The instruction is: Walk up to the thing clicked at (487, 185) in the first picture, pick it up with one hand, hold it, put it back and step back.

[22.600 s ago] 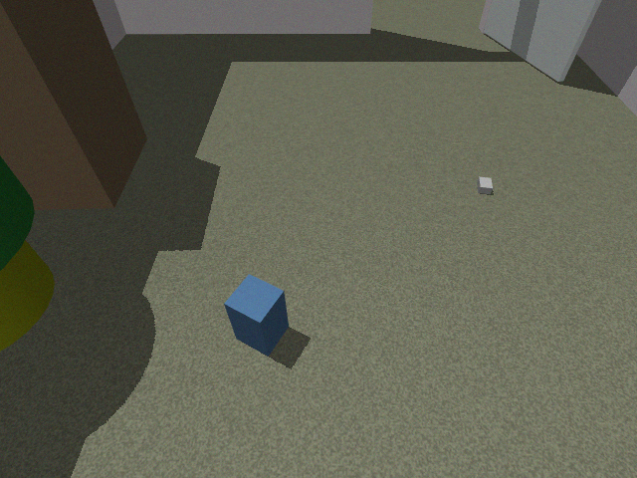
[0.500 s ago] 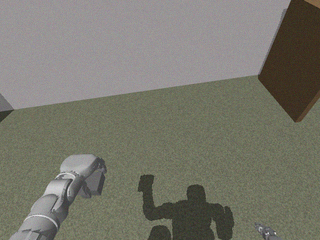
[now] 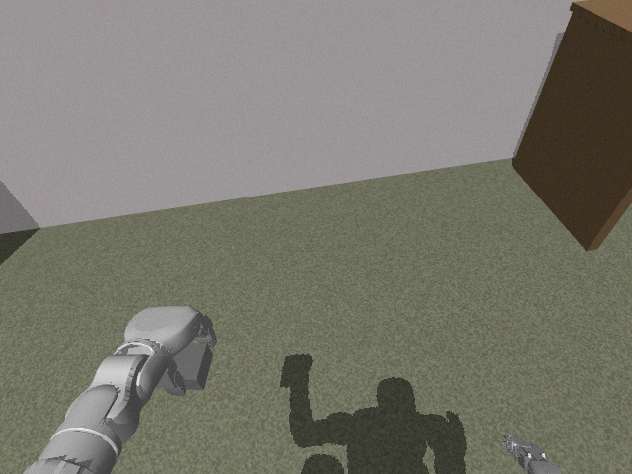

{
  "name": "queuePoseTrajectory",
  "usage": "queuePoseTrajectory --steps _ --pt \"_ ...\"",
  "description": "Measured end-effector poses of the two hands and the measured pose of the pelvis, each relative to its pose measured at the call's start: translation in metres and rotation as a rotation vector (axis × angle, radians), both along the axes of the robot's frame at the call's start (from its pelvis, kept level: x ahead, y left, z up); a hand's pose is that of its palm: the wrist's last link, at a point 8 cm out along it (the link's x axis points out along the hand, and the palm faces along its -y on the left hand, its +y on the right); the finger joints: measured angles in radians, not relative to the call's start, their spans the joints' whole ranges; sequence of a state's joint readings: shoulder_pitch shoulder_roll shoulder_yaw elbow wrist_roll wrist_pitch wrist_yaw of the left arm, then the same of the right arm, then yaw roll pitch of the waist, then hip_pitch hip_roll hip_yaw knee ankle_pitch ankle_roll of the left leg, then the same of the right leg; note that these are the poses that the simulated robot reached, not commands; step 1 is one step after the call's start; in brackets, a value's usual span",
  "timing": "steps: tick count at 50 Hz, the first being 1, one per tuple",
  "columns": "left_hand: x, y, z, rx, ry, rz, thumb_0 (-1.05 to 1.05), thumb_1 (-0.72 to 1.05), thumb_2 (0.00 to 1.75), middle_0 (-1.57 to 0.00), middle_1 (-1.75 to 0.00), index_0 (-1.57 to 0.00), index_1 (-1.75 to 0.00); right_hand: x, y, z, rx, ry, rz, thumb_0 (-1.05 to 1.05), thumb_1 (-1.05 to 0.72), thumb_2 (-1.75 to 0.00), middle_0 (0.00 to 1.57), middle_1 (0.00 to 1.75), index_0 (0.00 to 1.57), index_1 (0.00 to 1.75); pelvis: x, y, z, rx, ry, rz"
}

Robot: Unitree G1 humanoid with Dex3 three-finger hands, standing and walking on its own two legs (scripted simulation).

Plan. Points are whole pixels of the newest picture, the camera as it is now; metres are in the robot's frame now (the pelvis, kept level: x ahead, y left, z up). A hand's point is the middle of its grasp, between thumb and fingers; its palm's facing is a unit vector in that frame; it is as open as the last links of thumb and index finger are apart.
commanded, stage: hold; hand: left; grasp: from above
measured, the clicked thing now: (180, 365) +0.31 +0.23 -0.07
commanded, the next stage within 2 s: crouch in 0.92 s
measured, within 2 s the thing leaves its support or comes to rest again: neither
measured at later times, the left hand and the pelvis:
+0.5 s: hand (170, 363) +0.29 +0.22 -0.02, palm faces -0.46 -0.03 -0.89, open 8.2 cm; pelvis +0.00 +0.00 +0.01, yaw +0 degrees
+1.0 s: hand (165, 357) +0.30 +0.23 -0.02, palm faces -0.46 -0.03 -0.89, open 8.2 cm; pelvis +0.00 +0.00 +0.01, yaw +0 degrees
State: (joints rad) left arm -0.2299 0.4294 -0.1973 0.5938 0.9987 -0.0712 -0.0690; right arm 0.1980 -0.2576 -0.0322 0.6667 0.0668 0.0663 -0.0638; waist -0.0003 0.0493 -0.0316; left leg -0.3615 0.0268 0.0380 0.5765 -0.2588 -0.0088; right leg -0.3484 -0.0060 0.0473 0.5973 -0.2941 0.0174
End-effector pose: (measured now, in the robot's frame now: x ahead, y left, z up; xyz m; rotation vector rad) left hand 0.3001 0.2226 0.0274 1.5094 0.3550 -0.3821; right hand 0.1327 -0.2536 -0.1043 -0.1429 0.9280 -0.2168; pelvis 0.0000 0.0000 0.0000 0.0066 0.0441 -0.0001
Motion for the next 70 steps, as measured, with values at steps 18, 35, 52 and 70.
queuePoseTrajectory --steps 18,35,52,70 --pt "-0.007 -0.003 0.012 -0.009 -0.011 -0.005 -0.02 0.28 0.14 -0.9 -0.2 -0.96 -0.17 0.005 0.002 0.007 0.007 -0.025 0.01 0.01 -0.91 -0.9 0.2 0.3 0.2 0.3 -0.005 -0.002 0.005 0.002 -0.03 -0.002" --pt "-0.005 0.004 0.008 -0.001 0.005 -0.006 -0.03 0.27 0.17 -0.91 -0.19 -0.96 -0.17 0.007 0.005 0.008 0.002 -0.001 0.005 0.01 -0.91 -0.9 0.2 0.3 0.2 0.3 -0.001 0.0 0.007 0.001 -0.03 0.0" --pt "0.001 0.009 0.008 -0.003 0.007 0.007 -0.03 0.26 0.2 -0.9 -0.2 -0.95 -0.19 0.002 0.005 0.006 0.007 0.026 -0.014 0.01 -0.91 -0.9 0.2 0.3 0.2 0.3 0.002 0.003 0.008 0.0 -0.026 -0.002" --pt "0.002 0.015 -0.053 0.03 -0.005 -0.035 -0.03 0.28 0.19 -0.86 -0.26 -0.91 -0.24 -0.01 -0.005 -0.017 -0.04 0.102 0.014 0.01 -0.9 -0.9 0.21 0.3 0.2 0.3 -0.009 0.001 -0.017 -0.007 0.098 0.017"
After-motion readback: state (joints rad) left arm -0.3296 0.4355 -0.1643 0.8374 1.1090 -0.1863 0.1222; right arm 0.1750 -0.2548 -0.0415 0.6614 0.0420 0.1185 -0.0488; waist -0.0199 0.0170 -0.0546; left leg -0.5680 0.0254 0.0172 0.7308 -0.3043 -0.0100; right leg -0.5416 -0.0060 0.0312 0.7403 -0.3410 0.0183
